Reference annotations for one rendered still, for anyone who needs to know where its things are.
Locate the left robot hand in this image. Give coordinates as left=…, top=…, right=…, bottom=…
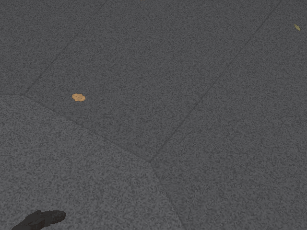
left=12, top=210, right=66, bottom=230

